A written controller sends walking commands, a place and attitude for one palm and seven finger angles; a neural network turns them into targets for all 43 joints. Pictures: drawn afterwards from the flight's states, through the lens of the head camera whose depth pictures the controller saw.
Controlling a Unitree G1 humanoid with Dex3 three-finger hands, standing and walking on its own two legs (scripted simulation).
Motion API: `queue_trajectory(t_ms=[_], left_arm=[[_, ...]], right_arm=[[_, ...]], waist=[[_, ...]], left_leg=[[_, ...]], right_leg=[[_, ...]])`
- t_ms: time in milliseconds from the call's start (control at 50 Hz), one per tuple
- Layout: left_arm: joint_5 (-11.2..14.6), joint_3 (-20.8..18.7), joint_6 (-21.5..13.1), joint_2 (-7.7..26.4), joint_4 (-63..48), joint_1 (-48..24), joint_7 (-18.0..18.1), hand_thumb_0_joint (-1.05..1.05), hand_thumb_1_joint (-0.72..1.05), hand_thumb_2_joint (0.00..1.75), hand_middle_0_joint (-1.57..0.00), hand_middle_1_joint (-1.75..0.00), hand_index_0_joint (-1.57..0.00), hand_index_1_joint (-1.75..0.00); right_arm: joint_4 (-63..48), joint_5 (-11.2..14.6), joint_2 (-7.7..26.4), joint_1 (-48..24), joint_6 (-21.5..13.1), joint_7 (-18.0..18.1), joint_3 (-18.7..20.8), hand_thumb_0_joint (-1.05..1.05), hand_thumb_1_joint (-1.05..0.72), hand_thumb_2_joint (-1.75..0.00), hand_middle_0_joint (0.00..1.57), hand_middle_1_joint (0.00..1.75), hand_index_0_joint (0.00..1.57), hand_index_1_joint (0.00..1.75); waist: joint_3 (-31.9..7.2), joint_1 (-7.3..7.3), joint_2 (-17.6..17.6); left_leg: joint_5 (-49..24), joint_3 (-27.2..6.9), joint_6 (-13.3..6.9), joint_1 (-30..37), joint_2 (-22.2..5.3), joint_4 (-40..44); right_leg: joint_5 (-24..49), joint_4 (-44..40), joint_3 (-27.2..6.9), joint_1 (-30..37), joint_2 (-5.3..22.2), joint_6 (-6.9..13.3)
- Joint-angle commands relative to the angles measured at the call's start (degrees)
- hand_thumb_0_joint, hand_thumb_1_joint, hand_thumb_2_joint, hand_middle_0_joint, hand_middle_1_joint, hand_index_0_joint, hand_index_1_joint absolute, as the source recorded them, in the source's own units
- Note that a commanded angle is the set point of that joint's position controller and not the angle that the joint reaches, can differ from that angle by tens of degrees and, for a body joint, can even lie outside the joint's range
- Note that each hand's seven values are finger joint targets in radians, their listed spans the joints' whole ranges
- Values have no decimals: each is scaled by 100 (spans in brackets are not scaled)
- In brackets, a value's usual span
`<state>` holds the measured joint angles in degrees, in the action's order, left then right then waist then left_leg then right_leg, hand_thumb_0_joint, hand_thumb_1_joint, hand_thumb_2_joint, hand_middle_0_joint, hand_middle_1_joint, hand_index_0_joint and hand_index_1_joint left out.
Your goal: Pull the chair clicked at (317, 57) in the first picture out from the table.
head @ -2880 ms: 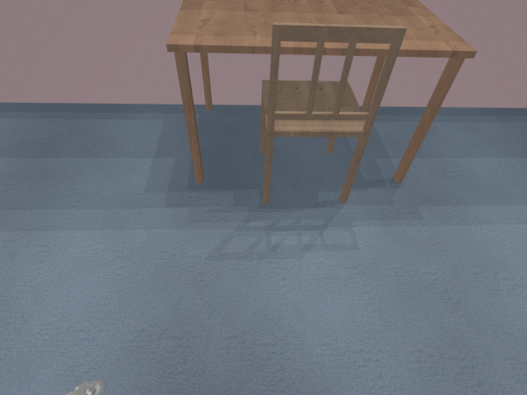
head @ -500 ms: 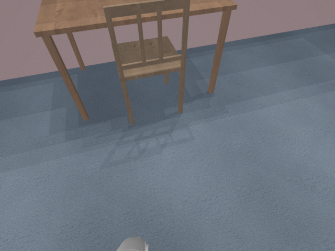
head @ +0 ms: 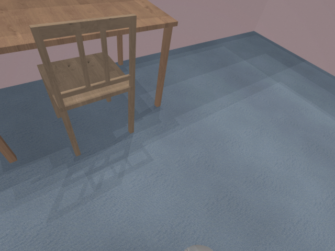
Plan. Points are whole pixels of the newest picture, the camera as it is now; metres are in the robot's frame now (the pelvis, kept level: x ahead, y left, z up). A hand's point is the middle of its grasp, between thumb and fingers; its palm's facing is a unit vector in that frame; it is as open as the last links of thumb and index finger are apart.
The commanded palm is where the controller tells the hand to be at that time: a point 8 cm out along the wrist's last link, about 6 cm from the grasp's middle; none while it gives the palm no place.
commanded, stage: walk to a spot facing it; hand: left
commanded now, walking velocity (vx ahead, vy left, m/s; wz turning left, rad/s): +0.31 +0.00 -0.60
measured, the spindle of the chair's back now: (83, 62) +0.88 +0.46 -0.10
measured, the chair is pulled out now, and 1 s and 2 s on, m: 0.00 0.00 0.00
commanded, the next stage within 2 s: none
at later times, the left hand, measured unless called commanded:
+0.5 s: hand (128, 184) +0.35 +0.14 -0.20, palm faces -0.29 -0.94 -0.16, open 7.3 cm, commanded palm none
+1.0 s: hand (134, 127) +0.60 +0.16 -0.18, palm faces -0.47 -0.86 -0.18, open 7.4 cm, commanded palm none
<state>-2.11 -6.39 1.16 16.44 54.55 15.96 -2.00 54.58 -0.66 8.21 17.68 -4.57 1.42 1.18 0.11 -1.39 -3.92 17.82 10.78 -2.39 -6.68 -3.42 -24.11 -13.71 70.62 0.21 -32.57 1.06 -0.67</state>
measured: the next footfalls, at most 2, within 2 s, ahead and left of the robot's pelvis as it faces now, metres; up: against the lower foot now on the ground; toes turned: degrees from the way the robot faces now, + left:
right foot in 0.36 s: +0.26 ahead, -0.07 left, +0.00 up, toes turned -21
left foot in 0.78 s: +0.55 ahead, +0.09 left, +0.00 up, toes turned -19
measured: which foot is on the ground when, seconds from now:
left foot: down 0.00-0.34, up 0.36-0.76, down 0.78-1.00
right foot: up 0.00-0.34, down 0.36-0.80, up 0.82-1.00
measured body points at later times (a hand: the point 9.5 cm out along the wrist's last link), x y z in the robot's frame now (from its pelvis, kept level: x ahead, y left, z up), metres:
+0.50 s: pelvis +0.22 -0.01 -0.02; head +0.27 +0.00 +0.43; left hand +0.37 +0.19 -0.18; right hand +0.12 -0.21 -0.16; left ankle +0.18 +0.14 -0.63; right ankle +0.22 -0.06 -0.75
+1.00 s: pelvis +0.45 +0.01 -0.01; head +0.49 +0.03 +0.44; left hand +0.63 +0.21 -0.17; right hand +0.41 -0.24 -0.13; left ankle +0.52 +0.10 -0.75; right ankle +0.37 -0.10 -0.64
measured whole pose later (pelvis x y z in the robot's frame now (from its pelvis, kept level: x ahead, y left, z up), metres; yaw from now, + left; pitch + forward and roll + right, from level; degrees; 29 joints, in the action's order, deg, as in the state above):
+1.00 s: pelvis +0.45 +0.01 -0.01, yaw -35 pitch -1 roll -2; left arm -1.0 -5.9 2.5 14.9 53.5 14.9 -1.4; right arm 51.9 -0.7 7.7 9.9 -2.9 0.8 0.9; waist 3.6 -2.7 -2.9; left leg 15.9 13.5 0.0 -12.8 -8.8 -30.9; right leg -21.9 69.9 3.5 -31.1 3.0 -2.9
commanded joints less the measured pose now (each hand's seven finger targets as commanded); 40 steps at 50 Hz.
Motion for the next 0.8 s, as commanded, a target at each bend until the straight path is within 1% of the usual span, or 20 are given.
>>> queue_trajectory(t_ms=[0,100,200,240,280,300,320,340,360,380,400,420,480,500,580,680,720,740,760,780], left_arm=[[-26,106,15,-289,-332,-7,-59,0,90,90,-20,-30,-20,-30],[2,190,37,-349,-564,-849,-87,0,90,90,-20,-30,-20,-30],[33,307,-48,-384,-706,-1551,-101,0,90,90,-20,-30,-20,-30],[23,284,-103,-296,-621,-1241,-74,0,90,90,-20,-30,-20,-30],[15,188,-170,-34,-418,-456,-26,0,90,90,-20,-30,-20,-30],[-3,121,-239,216,-262,95,11,0,90,90,-20,-30,-20,-30],[1,28,-273,605,-74,823,41,0,90,90,-20,-30,-20,-30],[94,-57,-322,1034,-24,1216,108,0,90,90,-20,-30,-20,-30],[232,-75,-259,1147,-63,1026,177,0,90,90,-20,-30,-20,-30],[251,-36,-244,951,-125,622,204,0,90,90,-20,-30,-20,-30],[229,12,-289,702,-208,196,225,0,90,90,-20,-30,-20,-30],[213,96,-355,508,-241,5,229,0,90,90,-20,-30,-20,-30],[105,150,-487,369,-198,-120,225,0,90,90,-20,-30,-20,-30],[77,118,-521,362,-176,-142,229,0,90,90,-20,-30,-20,-30],[100,115,-540,329,-61,287,163,0,90,90,-20,-30,-20,-30],[89,65,-457,515,-98,605,194,0,90,90,-20,-30,-20,-30],[117,10,-432,626,-181,364,217,0,90,90,-20,-30,-20,-30],[165,13,-421,548,-254,278,225,0,90,90,-20,-30,-20,-30],[268,67,-414,147,-343,486,174,0,90,90,-20,-30,-20,-30],[241,131,-463,73,-367,538,165,0,90,90,-20,-30,-20,-30]], right_arm=[[57,-4,623,741,-133,92,122,0,-90,-90,20,30,20,30],[327,-26,646,1184,-134,124,77,0,-90,-90,20,30,20,30],[548,-67,810,1611,-37,116,104,0,-90,-90,20,30,20,30],[546,-40,1016,1549,-5,114,160,0,-90,-90,20,30,20,30],[447,-7,1188,1304,7,99,214,0,-90,-90,20,30,20,30],[354,24,1194,1170,20,66,220,0,-90,-90,20,30,20,30],[203,107,1044,927,36,2,181,0,-90,-90,20,30,20,30],[-58,159,620,904,-7,-2,140,0,-90,-90,20,30,20,30],[-230,107,790,395,-6,27,217,0,-90,-90,20,30,20,30],[-302,63,698,212,15,-7,256,0,-90,-90,20,30,20,30],[-260,34,652,354,73,-32,230,0,-90,-90,20,30,20,30],[-179,-9,683,331,143,-40,222,0,-90,-90,20,30,20,30],[-126,-59,517,498,306,-58,237,0,-90,-90,20,30,20,30],[-129,-64,472,506,316,-76,242,0,-90,-90,20,30,20,30],[-457,-77,480,-436,242,-169,221,0,-90,-90,20,30,20,30],[-811,-58,617,-1280,106,-201,183,0,-90,-90,20,30,20,30],[-679,-53,842,-657,42,-122,235,0,-90,-90,20,30,20,30],[-447,-79,1202,111,20,-55,321,0,-90,-90,20,30,20,30],[-313,-162,1995,823,3,-3,514,0,-90,-90,20,30,20,30],[-234,-97,2115,1158,73,-13,458,0,-90,-90,20,30,20,30]], waist=[[489,21,1276],[769,178,1096],[732,364,1049],[386,182,1211],[-79,-214,1582],[-362,-464,1566],[-764,-869,869],[-1363,-766,-159],[-1078,-694,252],[-80,-423,667],[53,-102,359],[264,71,627],[436,426,531],[330,465,495],[320,161,-322],[48,-177,-490],[-348,179,-342],[-813,546,8],[-1578,778,1642],[-1860,794,2045]], left_leg=[[-3123,-434,574,214,-1173,994],[-4109,-113,462,861,-1265,975],[-6125,454,244,1416,-1265,455],[-7532,683,226,1616,-1318,-268],[-7834,754,236,1404,-1387,-1396],[-7070,616,312,608,-1448,-2453],[-4235,707,369,-920,-1222,-4206],[1394,298,598,-2752,-141,-6283],[1364,-696,409,-3257,-203,-6581],[689,-950,368,-3437,-484,-6278],[287,-1012,456,-3315,-666,-5983],[102,-1039,504,-2949,-760,-5623],[-15,-918,592,-2406,-746,-4730],[-80,-871,630,-2366,-734,-4404],[-652,-723,704,-2707,-580,-3188],[-409,-396,609,-2151,-79,-1462],[-725,-328,554,-951,45,-488],[-1452,-638,431,648,-312,-108],[-2953,-2534,-179,2381,-2167,-334],[-4250,-3285,-695,2486,-3053,-126]], right_leg=[[645,368,-58,-936,146,-24],[830,-487,343,-1427,113,3],[325,-2444,1150,-535,-231,302],[72,-2887,1432,112,-587,491],[-55,-3295,1354,1189,-680,694],[28,-3744,1140,2428,-535,845],[741,-4068,185,4102,300,1286],[1827,-4467,-2934,5157,2083,2124],[1562,-5046,-3274,4791,2271,2286],[1645,-5243,-2461,3953,2076,1721],[1422,-5341,-2164,3320,1831,1246],[1442,-5494,-1801,2518,1590,1020],[1719,-5623,-1002,1404,1145,1261],[1834,-5567,-873,1429,1029,1269],[2197,-5318,-844,1878,646,1156],[3039,-4663,-1237,2700,640,961],[3299,-3873,-1171,2590,551,784],[2877,-2861,-1014,1836,347,517],[-69,-1097,-278,249,-451,125],[-2243,417,-277,-235,-434,45]])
